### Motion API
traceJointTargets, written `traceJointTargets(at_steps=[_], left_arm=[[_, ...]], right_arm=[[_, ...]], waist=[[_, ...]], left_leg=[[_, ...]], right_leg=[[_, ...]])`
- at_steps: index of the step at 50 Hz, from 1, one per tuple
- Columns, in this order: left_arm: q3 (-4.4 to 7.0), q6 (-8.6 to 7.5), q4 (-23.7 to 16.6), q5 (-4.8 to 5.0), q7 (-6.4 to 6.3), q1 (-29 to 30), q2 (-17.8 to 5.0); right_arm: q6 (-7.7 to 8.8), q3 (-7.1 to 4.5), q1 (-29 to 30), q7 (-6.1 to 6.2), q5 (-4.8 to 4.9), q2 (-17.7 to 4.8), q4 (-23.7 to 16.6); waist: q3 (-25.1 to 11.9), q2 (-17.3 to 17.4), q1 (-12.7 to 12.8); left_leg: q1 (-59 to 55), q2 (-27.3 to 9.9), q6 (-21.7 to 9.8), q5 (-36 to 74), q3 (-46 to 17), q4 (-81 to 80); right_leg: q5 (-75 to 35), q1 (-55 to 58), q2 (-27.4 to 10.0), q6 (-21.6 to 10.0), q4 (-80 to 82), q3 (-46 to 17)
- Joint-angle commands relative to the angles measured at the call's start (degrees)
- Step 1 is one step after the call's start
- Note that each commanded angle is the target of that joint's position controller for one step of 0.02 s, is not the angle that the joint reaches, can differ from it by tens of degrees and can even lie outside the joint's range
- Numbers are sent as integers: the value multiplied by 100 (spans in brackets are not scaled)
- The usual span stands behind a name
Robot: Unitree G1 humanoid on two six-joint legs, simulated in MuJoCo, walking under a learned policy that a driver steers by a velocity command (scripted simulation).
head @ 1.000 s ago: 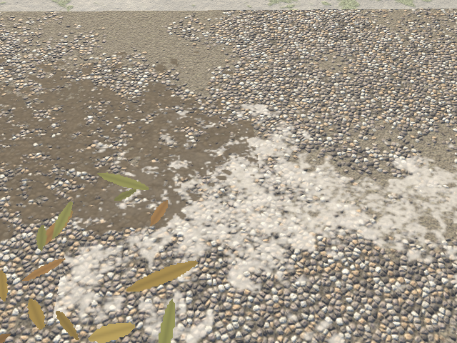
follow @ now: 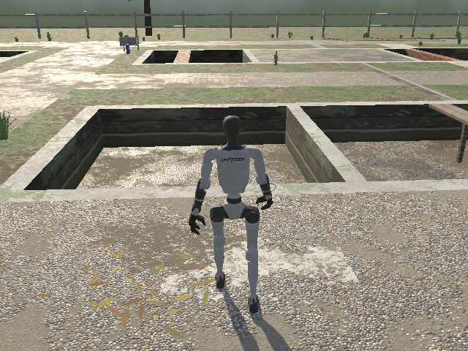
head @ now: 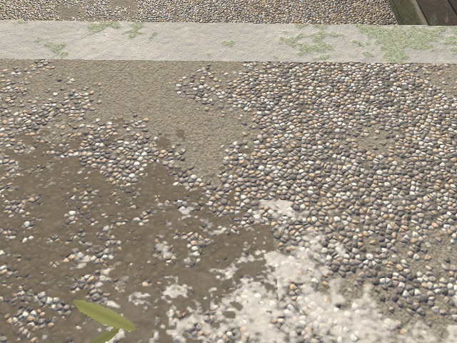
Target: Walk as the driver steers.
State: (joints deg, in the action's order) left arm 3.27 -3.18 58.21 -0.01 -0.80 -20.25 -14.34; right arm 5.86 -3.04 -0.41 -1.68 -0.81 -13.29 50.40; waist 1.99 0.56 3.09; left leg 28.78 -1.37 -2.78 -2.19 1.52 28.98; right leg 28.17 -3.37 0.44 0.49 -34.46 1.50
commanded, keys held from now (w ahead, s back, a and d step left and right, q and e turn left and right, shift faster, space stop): no key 1.00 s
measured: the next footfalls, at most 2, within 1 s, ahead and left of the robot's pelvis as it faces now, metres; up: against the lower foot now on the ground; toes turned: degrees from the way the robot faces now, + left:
right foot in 0.34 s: +0.14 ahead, -0.13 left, +0.00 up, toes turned -1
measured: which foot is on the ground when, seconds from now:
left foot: down 0.00-1.00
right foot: up 0.00-0.32, down 0.34-1.00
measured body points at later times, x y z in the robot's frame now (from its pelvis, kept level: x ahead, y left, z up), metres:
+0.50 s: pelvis +0.09 +0.01 +0.01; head +0.10 -0.01 +0.46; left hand +0.14 +0.27 -0.13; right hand +0.19 -0.24 -0.13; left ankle +0.13 +0.10 -0.72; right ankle +0.10 -0.13 -0.72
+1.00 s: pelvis +0.12 +0.00 +0.01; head +0.13 +0.00 +0.46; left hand +0.15 +0.24 -0.14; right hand +0.19 -0.25 -0.13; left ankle +0.13 +0.10 -0.72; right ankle +0.10 -0.13 -0.72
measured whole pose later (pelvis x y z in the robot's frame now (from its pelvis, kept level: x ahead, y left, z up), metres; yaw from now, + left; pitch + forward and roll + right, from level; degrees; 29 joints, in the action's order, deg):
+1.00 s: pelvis +0.12 +0.00 +0.01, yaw +0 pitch -1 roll +0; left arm 2.3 -0.2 63.1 -0.2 -2.5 -11.9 -11.0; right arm -0.4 -1.9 -8.2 1.8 0.0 -12.0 62.3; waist 2.2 0.0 0.0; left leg 13.2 0.1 -1.3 -13.8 2.6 28.2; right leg 16.9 -9.6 -1.6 1.2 -27.7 0.8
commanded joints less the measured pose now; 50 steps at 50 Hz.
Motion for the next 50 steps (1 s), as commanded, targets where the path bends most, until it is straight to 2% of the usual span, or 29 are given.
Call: traceJointTargets(at_steps=[1, 2, 3, 4, 5, 6, 8, 11, 14, 15, 17, 18, 19, 20, 22, 25, 30, 37, 50], left_arm=[[-13, -127, -9, 79, 50, -1037, -378], [64, -107, -193, 201, 29, -414, -629], [70, -41, -287, 171, -35, -4, -619], [106, 51, -309, 89, -104, 160, -590], [110, 150, -304, 48, -144, 82, -491], [96, 224, -263, 29, -167, -27, -354], [63, 295, -228, 16, -222, -84, -178], [65, 381, -242, -12, -240, 174, -272], [77, 429, -203, -45, -202, 358, -281], [77, 424, -184, -91, -190, 412, -279], [70, 393, -209, -157, -190, 455, -421], [156, 378, -152, -62, -201, 556, -802], [145, 335, -92, -25, -173, 580, -615], [99, 283, -58, -55, -162, 634, -429], [78, 198, -50, -70, -146, 801, -349], [69, 132, 52, -26, -143, 688, -356], [45, 152, 173, -14, -157, 568, -358], [15, 211, 275, -11, -168, 546, -305], [-14, 272, 409, -19, -195, 566, -215]], right_arm=[[-97, -253, -2053, 17, 46, -1112, 266], [-114, -203, -1501, 29, 97, -978, 176], [-128, -121, -949, 54, 78, -769, 75], [-129, -50, -590, 73, 30, -571, 29], [-133, -23, -419, 79, -37, -494, 53], [-142, -12, -333, 77, -93, -465, 89], [-141, -19, -280, 109, -140, -529, 145], [-202, -40, -364, 185, -74, -677, 224], [-320, -6, -260, 235, 17, -653, 267], [-347, 23, -310, 244, 46, -576, 310], [-378, 64, -597, 244, 45, -466, 441], [-400, 21, -856, 258, 49, -510, 450], [-428, 20, -762, 294, 21, -543, 459], [-447, 19, -737, 313, 26, -516, 455], [-476, 28, -791, 334, 20, -449, 520], [-474, 27, -807, 305, 23, -424, 599], [-504, 20, -763, 290, 63, -433, 699], [-563, 17, -827, 324, 80, -465, 864], [-590, 19, -848, 367, 83, -457, 1057]], waist=[[-2841, 978, -706], [-1992, 723, -635], [-1393, 336, -490], [-1038, 234, -335], [-914, 400, -154], [-858, 533, -60], [-844, 635, 24], [-963, 605, -81], [-619, 538, -34], [-456, 478, -27], [-128, 177, -129], [40, -387, -437], [102, -526, -345], [72, -612, -373], [-39, -640, -419], [-251, -426, -372], [-370, -188, -299], [-292, -59, -294], [-106, -90, -303]], left_leg=[[-4701, -2193, -1744, 3638, -2983, -234], [-3933, -1947, -1486, 2868, -2339, -468], [-3067, -1670, -1263, 2295, -1882, -725], [-2247, -1523, -1166, 1913, -1597, -963], [-1605, -1366, -1070, 1627, -1376, -1174], [-1222, -1231, -1041, 1479, -1171, -1318], [-913, -1086, -1079, 1491, -842, -1414], [-916, -1091, -1048, 285, -863, -1582], [-568, -942, -786, -1851, -911, -1742], [-459, -830, -621, -2366, -900, -1737], [-444, -551, -214, -2751, -823, -1503], [-592, -213, -80, -2459, -513, -1422], [-1094, -78, -5, -2077, -298, -1154], [-1397, -64, -11, -1762, -242, -961], [-1619, -51, -65, -1271, -175, -755], [-1745, -67, -99, -646, -140, -614], [-1857, -83, -85, -46, -120, -467], [-1920, -103, -53, 193, -134, -408], [-1875, -122, -29, -119, -174, -501]], right_leg=[[1248, -2650, 255, 88, -3893, -946], [929, -3070, -9, 59, -3957, -783], [502, -3057, -280, 90, -3652, -570], [147, -2766, -481, 119, -3280, -567], [-101, -2227, -613, 122, -2901, -578], [-244, -1853, -590, 121, -2559, -497], [-348, -1462, -539, 130, -1716, -374], [-981, -1091, -506, 119, -838, -306], [-1614, -667, -403, 27, 29, -156], [-1728, -527, -373, -35, 364, -117], [-1912, -525, -693, -222, 1040, -440], [-1306, -952, -670, -337, 994, -420], [-714, -1494, -581, -308, 1206, -428], [-637, -1681, -574, -223, 1364, -444], [-1090, -1609, -551, -82, 1400, -431], [-1749, -1287, -516, -83, 1217, -378], [-2296, -1024, -461, -119, 1047, -299], [-2454, -933, -391, -114, 1012, -220], [-2099, -927, -312, -73, 1125, -135]])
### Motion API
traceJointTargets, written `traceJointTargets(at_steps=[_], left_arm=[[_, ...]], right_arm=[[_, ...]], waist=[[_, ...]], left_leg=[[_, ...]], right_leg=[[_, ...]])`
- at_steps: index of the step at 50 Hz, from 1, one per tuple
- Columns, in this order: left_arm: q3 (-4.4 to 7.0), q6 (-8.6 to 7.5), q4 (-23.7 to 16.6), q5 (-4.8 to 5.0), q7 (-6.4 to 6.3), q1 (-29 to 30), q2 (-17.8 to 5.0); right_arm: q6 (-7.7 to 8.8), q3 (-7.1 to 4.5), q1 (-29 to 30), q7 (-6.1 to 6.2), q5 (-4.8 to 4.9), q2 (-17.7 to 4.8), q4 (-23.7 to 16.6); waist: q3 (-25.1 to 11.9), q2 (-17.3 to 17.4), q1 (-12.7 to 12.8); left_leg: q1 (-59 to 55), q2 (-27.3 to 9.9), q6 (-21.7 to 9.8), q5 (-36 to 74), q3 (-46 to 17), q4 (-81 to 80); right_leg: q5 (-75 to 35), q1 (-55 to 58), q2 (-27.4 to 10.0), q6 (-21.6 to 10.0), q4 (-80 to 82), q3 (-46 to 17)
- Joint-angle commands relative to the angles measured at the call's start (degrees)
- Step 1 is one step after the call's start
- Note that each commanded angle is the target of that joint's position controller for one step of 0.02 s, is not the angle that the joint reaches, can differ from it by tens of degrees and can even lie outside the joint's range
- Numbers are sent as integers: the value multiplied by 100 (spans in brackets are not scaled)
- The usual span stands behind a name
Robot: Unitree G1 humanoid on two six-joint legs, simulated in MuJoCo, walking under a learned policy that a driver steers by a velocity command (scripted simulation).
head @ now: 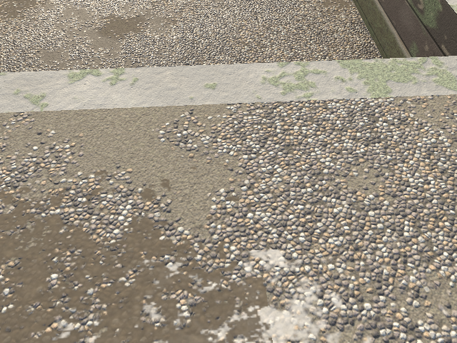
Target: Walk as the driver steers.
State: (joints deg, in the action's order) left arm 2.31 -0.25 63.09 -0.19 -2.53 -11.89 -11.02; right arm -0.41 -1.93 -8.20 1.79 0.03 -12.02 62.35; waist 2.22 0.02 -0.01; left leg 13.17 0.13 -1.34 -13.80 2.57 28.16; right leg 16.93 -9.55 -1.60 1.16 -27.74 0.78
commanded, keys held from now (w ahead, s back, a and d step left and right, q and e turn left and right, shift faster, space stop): no key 0.14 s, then w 0.86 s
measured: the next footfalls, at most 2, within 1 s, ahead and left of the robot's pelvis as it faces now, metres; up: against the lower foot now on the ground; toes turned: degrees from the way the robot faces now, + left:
left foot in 0.88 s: +0.43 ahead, +0.10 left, +0.00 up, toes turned +3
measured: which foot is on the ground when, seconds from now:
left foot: down 0.00-0.42, up 0.44-0.86, down 0.88-1.00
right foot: down 0.00-0.90, up 0.92-1.00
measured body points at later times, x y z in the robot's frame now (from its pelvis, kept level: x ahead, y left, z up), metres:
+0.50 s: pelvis +0.05 -0.04 +0.00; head +0.06 -0.06 +0.45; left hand +0.03 +0.22 -0.14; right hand +0.10 -0.30 -0.16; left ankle +0.01 +0.10 -0.69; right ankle +0.01 -0.13 -0.74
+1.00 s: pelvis +0.32 +0.01 -0.01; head +0.35 +0.01 +0.44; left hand +0.31 +0.27 -0.15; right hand +0.45 -0.25 -0.13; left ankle +0.39 +0.09 -0.74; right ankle +0.17 -0.14 -0.62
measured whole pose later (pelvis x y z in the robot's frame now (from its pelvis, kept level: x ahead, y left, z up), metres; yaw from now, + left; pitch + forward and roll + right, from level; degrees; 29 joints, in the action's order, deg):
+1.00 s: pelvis +0.32 +0.01 -0.01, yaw -1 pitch +1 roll +1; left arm 3.1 -6.5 59.3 1.9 -0.6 -19.8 -12.6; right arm 5.5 -3.5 -4.7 -2.2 0.5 -13.7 55.4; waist 2.8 -1.1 0.7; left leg 21.8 2.1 -3.9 -8.4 5.0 28.7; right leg 21.5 -20.1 -3.3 -2.5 -72.0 -2.7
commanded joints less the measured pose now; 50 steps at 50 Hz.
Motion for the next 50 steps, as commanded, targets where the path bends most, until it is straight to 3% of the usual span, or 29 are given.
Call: traceJointTargets(at_steps=[1, 7, 8, 10, 13, 15, 17, 19, 20, 21, 22, 23, 24, 25, 26, 28, 30, 34, 39, 41, 42, 43, 44, 45, 46, 47, 48, 49, 50], left_arm=[[79, -20, -69, -2, -24, -276, -543], [61, -20, -9, -3, -38, -344, -518], [52, -14, 64, 6, -42, -481, -465], [82, -15, 26, 63, -64, -473, -524], [40, -195, -203, 89, -19, -227, -289], [84, -301, -278, 127, 72, -142, -355], [105, -373, -287, 177, 124, -290, -337], [140, -433, -23, 161, 122, -879, -255], [188, -425, 178, 101, 124, -1246, -305], [249, -421, 319, 62, 130, -1820, -482], [335, -430, 316, 100, 122, -2387, -942], [322, -521, 298, 16, 182, -2484, -1173], [232, -617, 176, 13, 184, -2062, -912], [166, -674, 54, 39, 215, -1706, -739], [136, -689, -56, 52, 264, -1444, -727], [54, -649, -139, 17, 280, -1383, -508], [35, -598, -105, -17, 226, -1654, -518], [76, -552, -172, -10, 125, -1822, -774], [159, -520, -87, 95, 114, -1997, -843], [217, -481, -137, 92, 107, -1822, -972], [250, -447, -169, 85, 101, -1727, -1051], [240, -404, -214, 65, 101, -1607, -1025], [202, -401, -334, 19, 118, -1471, -976], [-18, -509, -458, 31, 217, -2138, -160], [-14, -706, -363, 157, 272, -1946, -207], [126, -797, -619, 320, 275, -1289, -652], [148, -830, -752, 336, 227, -859, -783], [210, -796, -773, 253, 157, -683, -804], [254, -702, -757, 183, 111, -831, -712]], right_arm=[[37, -91, -74, 22, -1, -579, -127], [40, -83, -120, 27, -3, -544, -69], [33, -80, -231, 32, 0, -517, -6], [10, -171, -353, 51, 81, -739, 14], [153, -292, -867, 27, 144, -1041, 52], [274, -334, -894, 24, 90, -1096, 4], [362, -324, -458, -5, 128, -1051, -213], [338, -318, 163, -41, 265, -1009, -405], [315, -306, 149, -54, 268, -911, -426], [329, -238, 183, -74, 235, -668, -483], [389, -146, 225, -110, 151, -311, -612], [472, -163, 409, -110, 195, -364, -796], [545, -171, 465, -133, 293, -474, -825], [601, -181, 342, -170, 297, -556, -763], [637, -212, 261, -177, 223, -614, -684], [647, -272, 330, -208, 133, -688, -662], [597, -235, 540, -248, 115, -468, -725], [554, -100, 1522, -318, 152, -221, -1107], [586, -68, 2068, -464, 203, -394, -1437], [624, -157, 1773, -492, 184, -619, -1448], [629, -251, 1295, -476, 175, -799, -1350], [613, -396, 287, -436, 192, -1037, -1061], [578, -519, -794, -375, 169, -1310, -793], [546, -628, -1631, -333, 13, -1860, -646], [522, -481, -1598, -335, 17, -1464, -574], [561, -383, -939, -351, 81, -1155, -654], [604, -295, -351, -363, 89, -877, -805], [657, -225, 21, -405, 26, -651, -842], [702, -175, 186, -433, -38, -495, -822]], waist=[[-118, -35, 6], [-61, -16, 3], [-178, 23, 6], [82, 191, -52], [403, 918, -232], [419, 914, -188], [365, 803, 66], [303, 687, 517], [270, 457, 600], [56, -215, 732], [-180, -1578, 800], [86, -1754, 768], [493, -1040, 526], [574, -687, 346], [488, -482, 232], [394, -449, 184], [324, -552, 245], [521, -518, 435], [711, -609, 401], [383, -730, 108], [4, -881, -169], [-566, -897, -663], [-1242, -753, -1120], [-2395, 821, -793], [-2756, 1137, -821], [-1665, 1008, -691], [-1039, 477, -493], [-647, 96, -257], [-508, 197, 0]], left_leg=[[-307, -272, -172, 1000, -281, -431], [-262, -272, -172, 757, -299, -500], [-299, -228, -196, 31, -274, -553], [-16, -283, -397, -2179, -464, -687], [-121, -1453, -1049, -3677, -2200, -1629], [160, -2004, -1363, -3475, -3008, -1991], [349, -1931, -1194, -2939, -2660, -1969], [1142, -1220, -764, -2227, -1458, -1568], [1452, -843, -622, -1898, -968, -982], [1976, -507, -419, -1494, -497, 174], [2879, 3, -78, -1353, 257, 2152], [3707, 81, -167, -1890, -220, 3246], [4177, -304, -260, -1425, -569, 3875], [4364, -476, -330, -788, -601, 4009], [4224, -588, -345, -321, -556, 3851], [3738, -704, -264, 267, -453, 3233], [3480, -624, -130, 621, -232, 2729], [2808, -357, -34, 1395, 69, 1193], [2523, -279, -281, 1408, 77, 389], [1883, -80, -469, 1114, 180, 250], [1181, 126, -572, 976, 319, 305], [-64, 299, -729, 1021, 413, 263], [-1905, -303, -984, 942, -282, 480], [-4161, -2016, -1965, -415, -3240, -8], [-4060, -2321, -2020, -945, -4797, -1158], [-3216, -2066, -1663, -902, -3885, -1280], [-2131, -1885, -1461, -348, -2979, -1386], [-1155, -1665, -1321, 229, -2324, -1546], [-512, -1436, -1201, 487, -1836, -1699]], right_leg=[[-938, -315, -105, -137, 461, -59], [-742, -358, -89, -122, 497, -38], [-158, -328, -11, -140, 472, 55], [1347, -758, 179, -283, 80, 247], [1193, -1687, 215, -382, -1140, 428], [1096, -1717, -59, -538, -2051, 103], [1359, -1526, -235, -708, -1826, -40], [427, 22, 47, -772, -148, 407], [-26, 633, 271, -677, 161, 519], [288, 1298, -238, -751, 499, -270], [1102, 1895, -1518, -1191, 1451, -2297], [2128, 1600, -2230, -1808, 1994, -3901], [2356, 1433, -2236, -1788, 1987, -3825], [1878, 1442, -1981, -1537, 1924, -3201], [1136, 1371, -1726, -1317, 1933, -2621], [-402, 1193, -1374, -1068, 1988, -1659], [-1445, 1134, -1154, -1049, 1977, -1070], [-1770, 671, -980, -1027, 2197, -521], [-2272, 1221, -1300, -1020, 2072, -317], [-3867, 1538, -1387, -907, 1515, -192], [-5065, 1608, -1376, -837, 939, -111], [-5752, 1367, -1172, -698, -139, 73], [-4776, 131, -967, -522, -1630, 124], [-1212, -2168, 101, -128, -4180, 84], [1364, -2785, 422, -239, -5230, -874], [1137, -3384, 46, -369, -5549, -827], [594, -3292, -288, -449, -5349, -629], [186, -2965, -518, -465, -4983, -514], [-60, -2519, -715, -494, -4661, -555]])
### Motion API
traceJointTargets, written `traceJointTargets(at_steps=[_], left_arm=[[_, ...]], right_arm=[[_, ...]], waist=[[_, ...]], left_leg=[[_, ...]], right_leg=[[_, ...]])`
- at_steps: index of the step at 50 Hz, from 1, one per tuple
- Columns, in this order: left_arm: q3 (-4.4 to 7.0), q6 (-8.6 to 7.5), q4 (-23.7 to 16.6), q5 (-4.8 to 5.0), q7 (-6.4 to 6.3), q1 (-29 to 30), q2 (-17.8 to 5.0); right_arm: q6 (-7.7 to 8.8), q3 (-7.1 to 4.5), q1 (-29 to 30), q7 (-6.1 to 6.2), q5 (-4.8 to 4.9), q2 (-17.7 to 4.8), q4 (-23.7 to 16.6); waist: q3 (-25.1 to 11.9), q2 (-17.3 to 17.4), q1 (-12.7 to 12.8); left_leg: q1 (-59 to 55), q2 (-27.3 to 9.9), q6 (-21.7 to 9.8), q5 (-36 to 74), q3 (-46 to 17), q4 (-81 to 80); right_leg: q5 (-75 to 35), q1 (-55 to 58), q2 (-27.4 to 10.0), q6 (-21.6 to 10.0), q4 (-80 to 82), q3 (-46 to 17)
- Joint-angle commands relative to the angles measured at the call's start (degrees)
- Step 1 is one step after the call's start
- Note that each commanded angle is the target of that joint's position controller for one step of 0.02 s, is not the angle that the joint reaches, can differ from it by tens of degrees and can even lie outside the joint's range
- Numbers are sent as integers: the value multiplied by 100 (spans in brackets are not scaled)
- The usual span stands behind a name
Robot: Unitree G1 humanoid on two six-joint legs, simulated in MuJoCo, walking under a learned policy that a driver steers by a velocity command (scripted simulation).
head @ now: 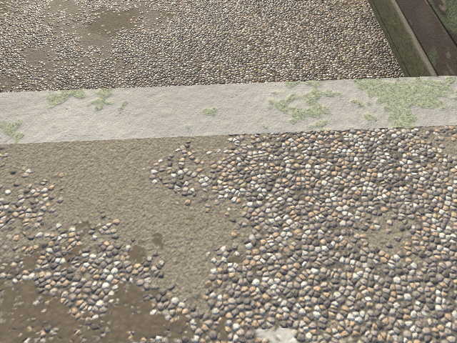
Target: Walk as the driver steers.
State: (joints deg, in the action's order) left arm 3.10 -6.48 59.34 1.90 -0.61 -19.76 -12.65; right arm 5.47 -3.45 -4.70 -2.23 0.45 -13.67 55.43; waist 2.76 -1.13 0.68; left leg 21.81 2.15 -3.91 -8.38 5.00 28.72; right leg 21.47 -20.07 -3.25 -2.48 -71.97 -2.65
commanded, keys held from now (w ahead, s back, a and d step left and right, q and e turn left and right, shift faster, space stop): w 1.00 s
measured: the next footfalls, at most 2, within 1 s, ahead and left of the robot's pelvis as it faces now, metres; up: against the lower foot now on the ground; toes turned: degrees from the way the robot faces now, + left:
right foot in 0.42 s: +0.44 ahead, -0.16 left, +0.00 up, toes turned -3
left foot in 0.96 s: +0.75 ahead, +0.09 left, +0.00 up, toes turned +3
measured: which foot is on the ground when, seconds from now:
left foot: down 0.00-0.44, up 0.46-0.94, down 0.96-1.00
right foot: up 0.00-0.40, down 0.42-0.98, up 1.00-1.00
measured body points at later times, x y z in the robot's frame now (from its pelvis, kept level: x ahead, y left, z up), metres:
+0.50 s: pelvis +0.30 -0.06 +0.00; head +0.34 -0.07 +0.44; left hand +0.47 +0.19 -0.11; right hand +0.29 -0.33 -0.15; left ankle +0.14 +0.08 -0.64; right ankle +0.40 -0.15 -0.73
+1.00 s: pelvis +0.60 -0.02 -0.01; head +0.63 +0.00 +0.44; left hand +0.56 +0.25 -0.16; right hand +0.79 -0.26 -0.11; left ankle +0.71 +0.08 -0.73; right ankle +0.41 -0.15 -0.70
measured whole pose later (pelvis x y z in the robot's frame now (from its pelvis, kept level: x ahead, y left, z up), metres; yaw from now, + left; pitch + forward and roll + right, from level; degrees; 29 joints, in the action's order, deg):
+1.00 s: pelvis +0.60 -0.02 -0.01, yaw +1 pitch +3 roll -1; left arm 3.9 -3.4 58.9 0.5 -0.8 -21.7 -14.5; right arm 5.9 -3.5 -0.9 -2.0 0.6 -13.6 50.7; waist 1.2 -0.2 2.4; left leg 29.3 -0.7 -4.1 -5.6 3.0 32.5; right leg 28.5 -1.8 -1.2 -0.3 -36.1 1.9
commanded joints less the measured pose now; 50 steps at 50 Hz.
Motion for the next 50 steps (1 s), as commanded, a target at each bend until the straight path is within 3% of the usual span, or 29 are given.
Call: traceJointTargets(at_steps=[1, 2, 4, 6, 8, 11, 14, 17, 19, 20, 21, 22, 23, 24, 25, 26, 27, 28, 30, 32, 34, 38, 43, 46, 47, 48, 49, 50], left_arm=[[170, 21, -369, -40, -99, -201, -387], [164, 93, -383, -36, -112, -244, -273], [183, 163, -565, -70, -125, 108, -328], [205, 161, -781, -143, -114, 658, -441], [184, 130, -919, -163, -58, 1095, -413], [105, 93, -1097, -119, 36, 1793, -311], [49, 73, -1277, -67, 149, 2331, -328], [54, 29, -1448, -49, 261, 2505, -465], [157, 1, -1360, -50, 283, 1961, -720], [292, -4, -1101, -68, 265, 1098, -953], [432, 0, -819, -130, 217, -51, -1361], [560, 37, -646, -201, 211, -693, -1907], [403, 46, -673, -176, 223, -706, -1447], [299, 31, -747, -129, 210, -170, -1128], [230, 29, -888, -142, 199, 339, -934], [183, 20, -927, -200, 216, 699, -783], [125, -6, -931, -250, 239, 887, -598], [112, -16, -891, -265, 259, 906, -549], [142, -45, -782, -231, 230, 714, -672], [182, -43, -705, -232, 150, 517, -841], [181, -6, -640, -212, 81, 330, -859], [187, 28, -521, -151, 17, -8, -923], [240, 138, -271, -96, -14, -421, -983], [298, 222, -270, -83, -45, -251, -1104], [297, 253, -301, -73, -49, -107, -1114], [236, 276, -343, -98, -49, -60, -965], [134, 272, -479, -222, -50, -198, -763], [-65, 128, -464, -175, 29, -894, 1]], right_arm=[[123, -7, -178, -46, -98, -284, -71], [125, -9, -274, -26, -84, -327, -13], [131, -29, -500, 66, -82, -527, 83], [118, -52, -780, 167, -79, -681, 142], [86, -53, -1005, 229, -61, -726, 154], [62, -63, -1372, 263, 4, -815, 196], [1, -87, -1771, 271, 55, -871, 318], [-102, -142, -1918, 292, 68, -949, 391], [-163, -179, -1735, 299, 62, -1043, 341], [-197, -149, -1621, 296, 53, -964, 299], [-202, -57, -1626, 294, -17, -762, 174], [-84, 146, -2308, 237, -37, -54, 100], [85, 102, -2157, 193, 60, -321, 177], [177, -19, -1603, 170, 212, -755, 10], [210, -22, -1206, 197, 225, -793, -86], [186, -57, -1018, 242, 149, -740, -109], [95, -98, -1087, 273, 98, -680, -79], [3, -90, -1228, 277, 90, -536, -50], [-106, -84, -1241, 289, 63, -386, -55], [-131, -108, -826, 301, 14, -434, -207], [-117, -116, -413, 280, -23, -419, -345], [-69, -56, 380, 201, 16, -299, -557], [-13, -8, 1024, 56, 70, -354, -832], [45, -89, 676, -5, 82, -588, -822], [56, -180, 130, 3, 65, -740, -673], [52, -334, -881, 38, 47, -1029, -350], [33, -456, -1919, 99, -18, -1504, -151], [16, -467, -2100, 50, -15, -1699, -41]], waist=[[-502, 459, 56], [-390, 520, 114], [-124, 516, 142], [23, 407, 36], [47, 350, -78], [108, 343, -310], [237, 342, -502], [236, 422, -434], [-119, 600, -55], [-623, 570, 385], [-1477, 244, 778], [-2329, -1198, 516], [-2666, -1250, 601], [-1786, -977, 528], [-1228, -515, 390], [-838, -203, 202], [-655, -241, -16], [-605, -358, -136], [-449, -305, -213], [-266, -190, -169], [-169, -174, -78], [24, -221, 159], [264, -240, 311], [11, -397, 3], [-323, -438, -320], [-933, -315, -741], [-1822, 523, -970], [-2448, 2007, -511]], left_leg=[[-1005, -1509, -929, -47, -1844, -1895], [-772, -1452, -963, -10, -1661, -2036], [-552, -1431, -1040, 149, -1426, -2268], [-748, -1448, -1060, 379, -1325, -2349], [-950, -1350, -942, 654, -1106, -2324], [-1168, -1224, -784, 762, -799, -2317], [-1786, -1412, -764, 701, -794, -2111], [-2463, -1728, -666, 1096, -884, -1715], [-2628, -1713, -518, 2555, -781, -1045], [-2452, -1446, -380, 3383, -552, -42], [-1436, -1129, -182, 2615, -295, 1575], [974, -58, 251, -214, -165, 3893], [1722, 38, 178, -2338, -1088, 4724], [2261, -320, 66, -2071, -1119, 5035], [2192, -645, 17, -1538, -949, 4852], [1939, -859, 21, -1132, -873, 4442], [1553, -1037, 7, -882, -915, 4110], [1290, -1085, 19, -756, -911, 3918], [1291, -1128, 97, -552, -841, 3551], [1703, -1155, 205, -34, -828, 2957], [1926, -1129, 285, 600, -797, 2259], [1658, -874, 311, 1491, -543, 953], [1829, -750, 155, 1108, -541, 262], [1103, -524, -69, 463, -373, 62], [276, -310, -181, 411, -175, -26], [-1144, -263, -354, 516, -176, 47], [-2926, -1453, -739, 488, -1635, 128], [-4509, -2498, -1625, -731, -4421, -785]], right_leg=[[-586, -1195, -612, -145, -46, -215], [-582, -1138, -653, -134, 155, -177], [-883, -1433, -720, -17, 638, -103], [-1505, -1941, -760, 131, 1337, -69], [-2206, -2048, -689, 177, 2164, 7], [-2819, -1758, -415, 189, 3274, 277], [-2718, -1847, -286, 161, 3835, 321], [-2118, -1840, -190, -26, 4177, 295], [-1722, -947, 80, -216, 4315, 496], [-1760, 195, 285, -377, 4390, 655], [-1914, 2019, -345, -704, 4133, -44], [-804, 4207, -1777, -1638, 4658, -2834], [-408, 4435, -1985, -1704, 5434, -4091], [-464, 3781, -1790, -1375, 5442, -3195], [-998, 2871, -1568, -1195, 5536, -2341], [-1453, 2007, -1363, -1104, 5731, -1784], [-1713, 1447, -1132, -994, 5923, -1339], [-1765, 1147, -1056, -998, 6088, -1142], [-2061, 908, -989, -1100, 6328, -824], [-2241, 987, -991, -1128, 6474, -643], [-2322, 1134, -926, -1054, 6535, -441], [-2147, 1242, -754, -879, 6616, -32], [-2266, 2146, -1114, -833, 6264, -43], [-3501, 2469, -1237, -673, 5682, -27], [-4483, 2399, -1086, -566, 5048, 131], [-4731, 1931, -755, -394, 3871, 368], [-2849, 637, -338, -168, 1907, 644], [1049, -1506, 727, 125, 161, 196]])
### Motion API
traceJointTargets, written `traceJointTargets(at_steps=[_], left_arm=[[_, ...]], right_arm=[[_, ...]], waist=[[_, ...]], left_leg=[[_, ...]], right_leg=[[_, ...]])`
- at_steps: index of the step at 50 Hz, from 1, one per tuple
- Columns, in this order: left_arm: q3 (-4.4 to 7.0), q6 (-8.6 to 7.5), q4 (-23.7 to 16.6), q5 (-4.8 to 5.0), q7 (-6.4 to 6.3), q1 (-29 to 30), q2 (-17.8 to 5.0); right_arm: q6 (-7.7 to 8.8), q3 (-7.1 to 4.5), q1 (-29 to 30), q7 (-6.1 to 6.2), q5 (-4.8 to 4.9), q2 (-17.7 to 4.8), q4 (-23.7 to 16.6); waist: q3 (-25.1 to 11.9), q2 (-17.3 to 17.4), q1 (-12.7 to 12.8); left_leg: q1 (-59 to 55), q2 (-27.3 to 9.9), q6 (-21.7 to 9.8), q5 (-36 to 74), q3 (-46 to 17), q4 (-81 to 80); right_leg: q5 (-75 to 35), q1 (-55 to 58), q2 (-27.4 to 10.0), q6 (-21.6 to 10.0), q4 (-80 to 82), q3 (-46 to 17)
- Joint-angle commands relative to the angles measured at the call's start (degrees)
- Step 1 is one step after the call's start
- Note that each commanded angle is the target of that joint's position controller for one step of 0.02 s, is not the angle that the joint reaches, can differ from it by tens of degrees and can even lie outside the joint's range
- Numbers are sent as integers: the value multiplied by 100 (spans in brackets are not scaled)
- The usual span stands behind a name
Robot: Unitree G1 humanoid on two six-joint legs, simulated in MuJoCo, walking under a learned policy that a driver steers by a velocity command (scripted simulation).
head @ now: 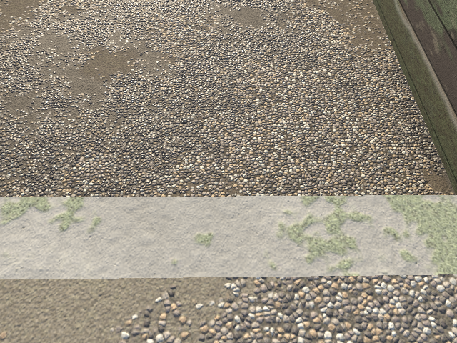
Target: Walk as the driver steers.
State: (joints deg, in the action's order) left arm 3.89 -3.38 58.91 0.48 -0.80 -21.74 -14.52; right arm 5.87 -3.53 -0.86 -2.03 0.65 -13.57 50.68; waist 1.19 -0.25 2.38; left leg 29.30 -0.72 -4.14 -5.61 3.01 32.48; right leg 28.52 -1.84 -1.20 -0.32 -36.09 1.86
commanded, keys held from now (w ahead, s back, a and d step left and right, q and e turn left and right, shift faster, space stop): w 0.44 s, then w+q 0.12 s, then q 0.44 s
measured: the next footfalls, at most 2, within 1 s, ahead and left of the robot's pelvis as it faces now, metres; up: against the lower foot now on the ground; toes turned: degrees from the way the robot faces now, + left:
right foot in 0.50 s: +0.46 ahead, -0.13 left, +0.00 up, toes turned -3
left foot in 0.98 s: +0.51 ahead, +0.11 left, +0.00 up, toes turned +18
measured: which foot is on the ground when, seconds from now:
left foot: down 0.00-0.50, up 0.52-0.96, down 0.98-1.00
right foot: up 0.00-0.48, down 0.50-1.00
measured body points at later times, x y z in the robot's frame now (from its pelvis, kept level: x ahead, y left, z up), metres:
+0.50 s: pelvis +0.28 -0.02 +0.00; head +0.31 -0.02 +0.45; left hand +0.48 +0.21 -0.10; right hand +0.22 -0.28 -0.14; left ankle +0.12 +0.10 -0.72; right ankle +0.42 -0.12 -0.72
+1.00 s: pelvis +0.42 -0.01 +0.00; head +0.45 +0.02 +0.44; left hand +0.47 +0.28 -0.14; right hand +0.62 -0.24 -0.11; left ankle +0.47 +0.10 -0.72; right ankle +0.42 -0.13 -0.71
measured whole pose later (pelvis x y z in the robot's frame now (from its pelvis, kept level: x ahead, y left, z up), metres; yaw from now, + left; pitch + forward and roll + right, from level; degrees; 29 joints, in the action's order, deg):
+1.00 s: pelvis +0.42 -0.01 +0.00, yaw +14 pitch +0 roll -1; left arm 4.7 0.7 50.6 1.1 -2.8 -6.6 -14.6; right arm -3.9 -5.1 -8.6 1.0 0.7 -13.4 43.6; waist 4.8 -1.4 0.3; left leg 25.0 -1.3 -3.2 -12.8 3.6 38.6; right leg 23.2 -16.1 -6.5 0.5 -43.1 14.8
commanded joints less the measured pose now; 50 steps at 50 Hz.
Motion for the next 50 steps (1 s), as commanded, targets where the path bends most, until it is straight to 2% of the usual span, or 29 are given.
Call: traceJointTargets(at_steps=[1, 2, 3, 4, 5, 6, 8, 11, 16, 19, 21, 23, 24, 25, 26, 27, 28, 29, 30, 31, 33, 35, 37, 40, 42, 46, 48, 49, 50], left_arm=[[-10, -319, -410, 109, 72, -214, -456], [58, -398, -591, 218, 84, 342, -705], [62, -412, -646, 194, 37, 617, -696], [110, -375, -659, 105, -3, 744, -668], [125, -299, -646, 82, -9, 611, -579], [119, -227, -625, 79, -13, 502, -448], [113, -133, -670, 59, -27, 593, -335], [125, -105, -893, -15, -29, 1213, -357], [66, -115, -1080, 9, 85, 1946, -202], [-10, -135, -1230, 27, 180, 2376, -98], [-13, -160, -1349, 47, 256, 2544, -163], [40, -187, -1371, 74, 267, 2313, -303], [135, -205, -1187, 25, 227, 1689, -513], [281, -204, -889, -86, 172, 689, -797], [399, -219, -758, -211, 98, -271, -1277], [369, -188, -667, -47, 157, -459, -1355], [256, -147, -704, 28, 172, -369, -855], [178, -133, -791, -12, 143, 161, -602], [108, -138, -885, -102, 137, 684, -403], [62, -158, -920, -169, 141, 1010, -213], [54, -190, -897, -296, 106, 1199, -108], [90, -148, -838, -340, 50, 1159, -312], [133, -73, -874, -300, -46, 1227, -480], [171, 62, -927, -212, -198, 1374, -596], [195, 168, -976, -172, -244, 1418, -684], [261, 338, -1079, 46, -215, 1461, -814], [269, 379, -1149, 171, -221, 1664, -815], [261, 405, -1084, 165, -222, 1506, -772], [196, 393, -1273, 1, -229, 1524, -537]], right_arm=[[-9, -303, -2316, 25, 26, -1171, 374], [14, -236, -1822, 48, 33, -932, 270], [26, -184, -1350, 48, -15, -812, 154], [38, -141, -1076, 35, -83, -647, 124], [54, -93, -1000, 25, -144, -510, 146], [60, -84, -1038, 19, -139, -475, 189], [80, -115, -1219, 70, -93, -638, 280], [53, -151, -1508, 186, -80, -818, 371], [-11, -101, -1890, 222, -38, -731, 489], [-118, -116, -2306, 232, 9, -761, 694], [-192, -143, -2423, 240, 16, -813, 772], [-211, -195, -2333, 272, 62, -935, 787], [-249, -200, -2156, 295, 57, -956, 757], [-292, -161, -2037, 335, 73, -849, 688], [-284, -50, -2161, 361, 12, -569, 574], [-178, 137, -3134, 317, 40, 189, 657], [-128, -60, -2785, 315, 167, -501, 668], [-151, -162, -2180, 370, 246, -729, 456], [-207, -189, -1878, 462, 221, -653, 379], [-289, -252, -1838, 537, 146, -594, 382], [-484, -292, -2252, 579, 123, -293, 445], [-662, -322, -2306, 599, 161, -201, 355], [-785, -337, -1991, 591, 94, -277, 66], [-851, -245, -1457, 473, 9, -210, -309], [-873, -208, -1219, 366, 37, -216, -490], [-1027, -245, -908, 272, 21, -374, -856], [-1019, -261, -1170, 253, 43, -356, -899], [-950, -354, -1606, 311, 3, -613, -835], [-874, -566, -1831, 417, -95, -1502, -963]], waist=[[-1965, 1241, -884], [-1220, 963, -821], [-825, 407, -628], [-520, 283, -465], [-471, 417, -276], [-435, 478, -198], [-239, 424, -147], [-30, 269, -260], [140, 362, -490], [268, 328, -672], [327, 364, -683], [225, 520, -442], [-57, 555, -79], [-610, 395, 368], [-1599, -284, 565], [-2576, -1596, 179], [-2352, -919, 351], [-1262, -743, 299], [-759, -314, 122], [-445, -299, -56], [-347, -595, -377], [-248, -593, -455], [-220, -518, -485], [-235, -588, -387], [-243, -628, -280], [-161, -605, -171], [-272, -519, -395], [-560, -43, -574], [-742, 1631, -538]], left_leg=[[-5046, -2013, -1344, -1603, -4291, -1506], [-4326, -1859, -1086, -1322, -3416, -1566], [-3459, -1683, -961, -687, -2772, -1694], [-2731, -1501, -916, -202, -2300, -1854], [-2323, -1359, -869, 17, -1995, -2013], [-2128, -1283, -890, 102, -1809, -2165], [-1917, -1253, -958, 353, -1501, -2402], [-2087, -1232, -947, 771, -1209, -2556], [-2148, -855, -663, 1193, -468, -2448], [-2549, -1057, -721, 1264, -495, -2098], [-2952, -1284, -735, 1529, -615, -1833], [-3169, -1406, -666, 2213, -720, -1403], [-3085, -1282, -566, 3149, -674, -831], [-2646, -902, -379, 3415, -424, 334], [-1401, -433, -82, 1348, -216, 2245], [345, 456, 176, -2972, -579, 4059], [803, 141, 128, -2943, -1181, 4579], [1172, -57, 131, -2628, -957, 4682], [981, -263, 184, -2247, -836, 4483], [659, -361, 231, -1986, -829, 4177], [-5, -418, 299, -1743, -768, 3943], [56, -296, 356, -1565, -687, 3814], [338, -337, 417, -1180, -673, 3328], [207, -443, 416, -422, -440, 2227], [-75, -390, 425, -346, -185, 1823], [-274, -268, 286, -1021, 79, 1331], [-862, -81, 100, -697, 262, 436], [-1730, -17, -158, 634, -17, -252], [-2593, -1286, -887, 3837, -2115, -531]], right_leg=[[464, -3978, 226, -213, -4065, -934], [-69, -4322, -61, -316, -4088, -791], [-645, -4081, -385, -324, -3832, -632], [-976, -3814, -566, -305, -3493, -589], [-1187, -3449, -712, -312, -3299, -635], [-1261, -3282, -753, -297, -3121, -620], [-1448, -3391, -827, -208, -2699, -551], [-2269, -3929, -839, -24, -1795, -497], [-3541, -3520, -552, -29, -249, -187], [-3463, -3534, -382, -73, 156, -78], [-2946, -3651, -301, -190, 315, -50], [-2452, -3191, -163, -361, 549, -30], [-2499, -2343, 61, -463, 725, 115], [-3144, -949, 63, -634, 731, 150], [-4257, 848, -1241, -1096, 627, -1258], [-3768, 2502, -2531, -1959, 1109, -3490], [-2361, 2046, -2321, -1730, 1496, -3610], [-2409, 1097, -2176, -1462, 1654, -2752], [-3022, 170, -1946, -1276, 1767, -2044], [-3773, -524, -1705, -1138, 1862, -1371], [-4819, -1217, -1499, -1087, 1899, -576], [-5446, -1289, -1433, -1181, 1812, -202], [-5335, -1188, -1525, -1208, 1786, 34], [-4717, -1131, -1492, -1095, 1647, 396], [-4359, -1185, -1575, -1115, 1507, 509], [-3936, -987, -1917, -982, 1025, 379], [-3980, -966, -1804, -689, 342, 531], [-3658, -1218, -1352, -297, -686, 797], [-1033, -2498, -432, 262, -2996, 1113]])
Keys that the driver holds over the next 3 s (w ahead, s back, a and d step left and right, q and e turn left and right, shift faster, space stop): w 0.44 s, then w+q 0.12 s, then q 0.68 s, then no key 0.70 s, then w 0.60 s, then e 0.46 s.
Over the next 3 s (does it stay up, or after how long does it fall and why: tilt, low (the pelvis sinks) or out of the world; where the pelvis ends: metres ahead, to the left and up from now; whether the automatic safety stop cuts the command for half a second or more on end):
stays up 0.57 0.07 0.01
